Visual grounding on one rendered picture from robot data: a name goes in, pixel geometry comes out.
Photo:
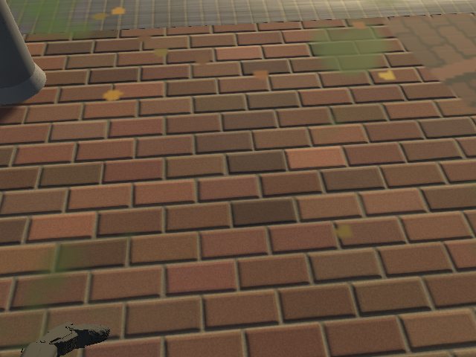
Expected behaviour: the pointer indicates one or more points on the left robot hand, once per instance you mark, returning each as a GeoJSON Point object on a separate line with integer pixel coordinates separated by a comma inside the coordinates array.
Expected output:
{"type": "Point", "coordinates": [65, 338]}

